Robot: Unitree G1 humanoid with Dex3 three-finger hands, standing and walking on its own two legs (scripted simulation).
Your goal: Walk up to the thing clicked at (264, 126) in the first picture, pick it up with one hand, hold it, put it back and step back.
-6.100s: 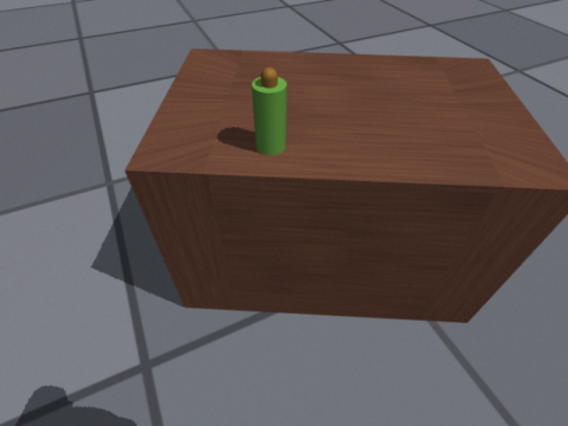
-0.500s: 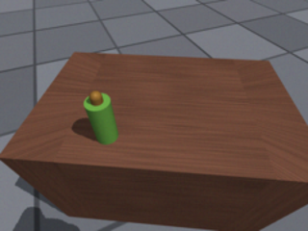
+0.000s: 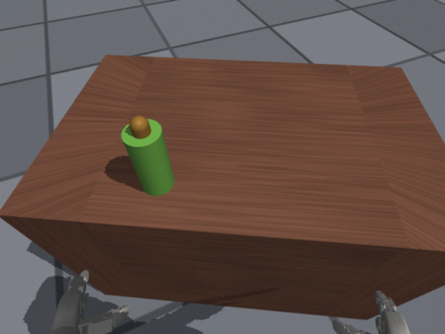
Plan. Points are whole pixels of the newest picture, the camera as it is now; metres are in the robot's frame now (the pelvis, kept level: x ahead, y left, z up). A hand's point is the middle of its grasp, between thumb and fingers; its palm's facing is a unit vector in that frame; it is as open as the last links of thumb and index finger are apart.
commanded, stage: rise first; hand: left
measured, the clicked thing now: (149, 154) +0.46 +0.19 +0.03
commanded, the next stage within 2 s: go down in 1.36 s
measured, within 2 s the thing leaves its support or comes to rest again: neither
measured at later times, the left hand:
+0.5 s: hand (76, 296) +0.19 +0.25 -0.01, palm faces +0.24 -0.92 -0.33, open 17.4 cm
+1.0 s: hand (53, 298) +0.17 +0.25 +0.06, palm faces +0.28 -0.88 -0.38, open 17.6 cm
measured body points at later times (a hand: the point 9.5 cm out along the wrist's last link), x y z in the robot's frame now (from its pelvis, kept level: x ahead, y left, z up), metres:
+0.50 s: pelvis +0.01 +0.02 +0.00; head +0.02 +0.01 +0.45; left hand +0.17 +0.30 +0.02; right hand +0.17 -0.25 -0.09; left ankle -0.03 +0.13 -0.74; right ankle +0.02 -0.13 -0.74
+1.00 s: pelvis +0.00 +0.00 +0.00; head +0.00 -0.01 +0.45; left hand +0.15 +0.30 +0.08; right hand +0.16 -0.26 -0.09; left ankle -0.03 +0.13 -0.74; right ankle +0.02 -0.13 -0.74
